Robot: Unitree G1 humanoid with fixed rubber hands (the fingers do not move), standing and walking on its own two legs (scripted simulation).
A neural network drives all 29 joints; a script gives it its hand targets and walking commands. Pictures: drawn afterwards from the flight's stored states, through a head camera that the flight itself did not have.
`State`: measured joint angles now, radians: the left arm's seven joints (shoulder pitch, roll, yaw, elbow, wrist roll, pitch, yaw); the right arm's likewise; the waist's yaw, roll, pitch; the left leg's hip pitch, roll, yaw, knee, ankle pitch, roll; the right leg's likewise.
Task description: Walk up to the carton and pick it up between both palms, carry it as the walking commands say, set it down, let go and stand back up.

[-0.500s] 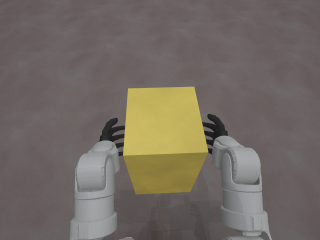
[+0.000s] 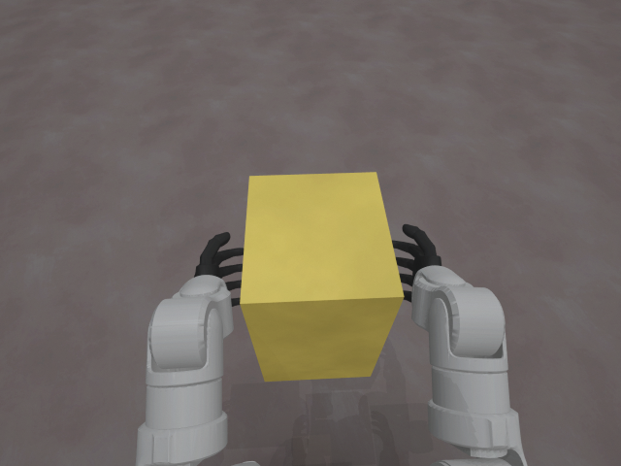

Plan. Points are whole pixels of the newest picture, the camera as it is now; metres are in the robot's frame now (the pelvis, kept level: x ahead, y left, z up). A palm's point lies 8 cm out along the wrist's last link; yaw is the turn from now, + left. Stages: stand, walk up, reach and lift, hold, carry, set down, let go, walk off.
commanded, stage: carry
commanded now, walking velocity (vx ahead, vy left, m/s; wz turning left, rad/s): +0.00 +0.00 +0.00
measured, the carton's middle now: (315, 285) +0.34 +0.00 +0.01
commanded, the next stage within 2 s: hold in 1.00 s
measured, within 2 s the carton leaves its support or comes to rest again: neither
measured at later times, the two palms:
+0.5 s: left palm (199, 359) +0.23 +0.14 +0.03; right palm (413, 351) +0.23 -0.11 +0.04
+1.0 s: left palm (208, 349) +0.24 +0.13 +0.04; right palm (421, 347) +0.24 -0.12 +0.04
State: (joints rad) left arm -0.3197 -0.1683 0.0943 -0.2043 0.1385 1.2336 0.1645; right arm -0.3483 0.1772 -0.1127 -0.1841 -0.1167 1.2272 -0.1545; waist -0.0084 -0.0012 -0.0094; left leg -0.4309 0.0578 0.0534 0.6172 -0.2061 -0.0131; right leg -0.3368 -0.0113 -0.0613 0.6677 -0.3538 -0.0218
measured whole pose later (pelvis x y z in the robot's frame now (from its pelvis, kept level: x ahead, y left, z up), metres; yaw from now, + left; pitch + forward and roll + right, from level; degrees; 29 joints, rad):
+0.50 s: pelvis -0.05 +0.02 +0.00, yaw +0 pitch -3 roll -1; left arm -0.31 -0.16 0.13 0.31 0.18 0.86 0.14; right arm -0.30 0.16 -0.16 0.30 -0.21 0.84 -0.08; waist 0.01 0.01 -0.06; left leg -0.43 0.06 0.05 0.61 -0.14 0.00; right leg -0.33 0.00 -0.06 0.65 -0.28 -0.02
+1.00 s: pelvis -0.05 +0.01 +0.00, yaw +0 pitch -3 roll -1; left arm -0.30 -0.16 0.13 0.31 0.18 0.76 0.14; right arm -0.30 0.16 -0.15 0.28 -0.21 0.76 -0.09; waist -0.02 0.03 -0.04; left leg -0.43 0.07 0.05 0.61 -0.13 0.00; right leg -0.34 0.00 -0.06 0.65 -0.27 -0.02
